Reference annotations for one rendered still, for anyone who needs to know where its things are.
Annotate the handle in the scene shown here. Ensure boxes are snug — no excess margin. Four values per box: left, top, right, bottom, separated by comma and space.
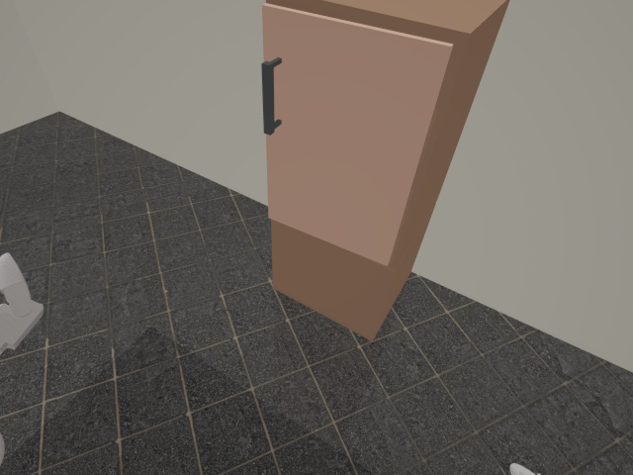
261, 57, 282, 136

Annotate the cupboard door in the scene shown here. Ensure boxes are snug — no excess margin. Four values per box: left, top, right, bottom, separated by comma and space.
262, 3, 453, 266

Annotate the robot left hand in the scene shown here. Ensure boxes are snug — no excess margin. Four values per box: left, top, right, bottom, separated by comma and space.
0, 252, 44, 355

